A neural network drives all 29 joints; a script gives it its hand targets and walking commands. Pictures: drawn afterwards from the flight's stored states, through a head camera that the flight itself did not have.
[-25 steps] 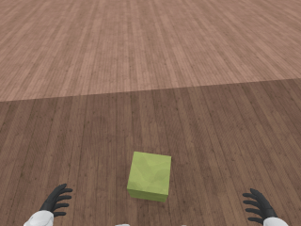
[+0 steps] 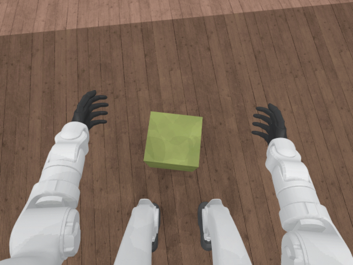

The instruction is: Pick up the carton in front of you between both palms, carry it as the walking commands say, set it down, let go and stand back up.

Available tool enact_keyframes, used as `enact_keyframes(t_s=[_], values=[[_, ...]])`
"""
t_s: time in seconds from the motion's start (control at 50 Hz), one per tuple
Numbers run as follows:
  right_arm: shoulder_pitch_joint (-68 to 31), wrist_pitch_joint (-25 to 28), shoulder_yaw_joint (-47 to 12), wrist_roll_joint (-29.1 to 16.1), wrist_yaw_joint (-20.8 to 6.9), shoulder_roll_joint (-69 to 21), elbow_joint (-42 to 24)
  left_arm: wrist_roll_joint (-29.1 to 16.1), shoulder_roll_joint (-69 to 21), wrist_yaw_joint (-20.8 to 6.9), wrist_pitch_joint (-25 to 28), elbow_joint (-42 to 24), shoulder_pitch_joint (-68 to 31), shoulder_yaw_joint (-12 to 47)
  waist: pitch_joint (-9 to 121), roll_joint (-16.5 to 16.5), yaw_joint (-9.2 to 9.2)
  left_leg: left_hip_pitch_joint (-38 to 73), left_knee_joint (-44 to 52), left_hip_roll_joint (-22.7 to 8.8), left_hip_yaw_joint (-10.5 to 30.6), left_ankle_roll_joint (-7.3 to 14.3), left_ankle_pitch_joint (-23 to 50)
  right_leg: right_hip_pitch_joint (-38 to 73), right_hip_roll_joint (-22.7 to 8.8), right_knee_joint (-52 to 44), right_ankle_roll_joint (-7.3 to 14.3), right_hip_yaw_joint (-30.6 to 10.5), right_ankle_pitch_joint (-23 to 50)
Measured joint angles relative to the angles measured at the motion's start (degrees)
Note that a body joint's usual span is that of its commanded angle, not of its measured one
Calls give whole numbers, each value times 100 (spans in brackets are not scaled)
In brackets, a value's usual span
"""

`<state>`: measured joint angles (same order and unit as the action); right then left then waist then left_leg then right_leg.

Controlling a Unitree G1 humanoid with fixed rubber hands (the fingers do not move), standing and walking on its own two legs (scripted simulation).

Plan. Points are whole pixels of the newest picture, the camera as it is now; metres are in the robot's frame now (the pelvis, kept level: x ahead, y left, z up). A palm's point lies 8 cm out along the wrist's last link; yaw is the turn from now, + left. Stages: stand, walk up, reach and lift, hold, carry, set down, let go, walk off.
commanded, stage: reach and lift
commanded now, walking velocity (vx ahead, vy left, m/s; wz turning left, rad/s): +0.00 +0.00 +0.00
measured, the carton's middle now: (173, 144) +0.46 +0.02 -0.55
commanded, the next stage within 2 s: none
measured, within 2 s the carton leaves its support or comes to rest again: leaves its support in 1.94 s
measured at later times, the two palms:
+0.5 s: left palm (112, 113) +0.49 +0.20 -0.22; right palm (240, 124) +0.46 -0.18 -0.22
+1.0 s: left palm (128, 134) +0.48 +0.20 -0.44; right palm (222, 142) +0.45 -0.18 -0.43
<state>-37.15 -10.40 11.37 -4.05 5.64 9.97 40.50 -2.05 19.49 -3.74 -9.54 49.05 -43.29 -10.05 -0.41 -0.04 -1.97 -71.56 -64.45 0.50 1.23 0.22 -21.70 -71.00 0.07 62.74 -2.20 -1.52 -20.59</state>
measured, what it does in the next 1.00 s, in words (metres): lowers itself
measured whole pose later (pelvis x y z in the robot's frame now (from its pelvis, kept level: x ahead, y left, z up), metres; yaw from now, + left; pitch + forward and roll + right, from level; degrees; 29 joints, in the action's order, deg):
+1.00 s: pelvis -0.05 -0.01 -0.27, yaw -2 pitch +42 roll -3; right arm -71.5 -3.7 11.2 -9.7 10.0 11.7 56.0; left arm -10.1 26.1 1.1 -2.7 65.7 -77.9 -4.0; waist -11.7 -1.5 -1.5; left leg -130.4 -118.0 1.9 3.5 -1.6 -29.8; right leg -129.4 3.5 115.8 -4.0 -1.5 -28.6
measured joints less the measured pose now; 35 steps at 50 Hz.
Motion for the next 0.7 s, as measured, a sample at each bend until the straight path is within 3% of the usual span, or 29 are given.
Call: enact_keyframes(t_s=[0.22,0.44,0.54,0.7], values=[[-2196,-65,685,320,259,-290,510,305,201,-91,12,1086,-2493,-363,-70,-2,-77,-1535,-335,64,52,9,322,-1493,5,307,-52,-12,305],[-2045,516,1264,843,22,-525,731,772,-157,49,446,1087,-2314,-718,554,-28,-39,-2796,-984,103,145,-15,-15,-2718,31,930,-54,36,-46],[-1869,765,1050,594,33,-440,845,558,-203,222,649,953,-1992,-561,744,-17,6,-3695,-1929,107,175,-43,-423,-3618,98,1865,-73,27,-446],[-1853,827,249,-206,267,-136,472,-287,153,437,734,486,-1912,92,316,-40,62,-4937,-3583,141,225,-120,-877,-4884,245,3527,-108,-13,-889]])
